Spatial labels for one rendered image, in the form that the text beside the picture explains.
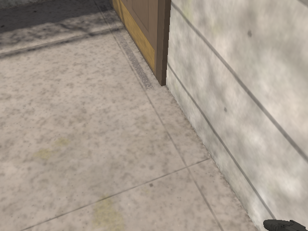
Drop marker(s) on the right robot hand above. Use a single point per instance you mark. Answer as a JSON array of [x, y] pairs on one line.
[[283, 225]]

